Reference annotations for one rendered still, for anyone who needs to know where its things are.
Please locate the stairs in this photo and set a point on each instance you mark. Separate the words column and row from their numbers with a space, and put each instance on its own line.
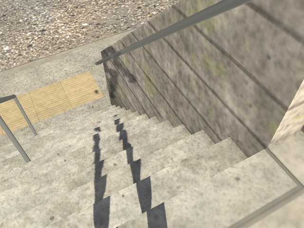
column 104, row 168

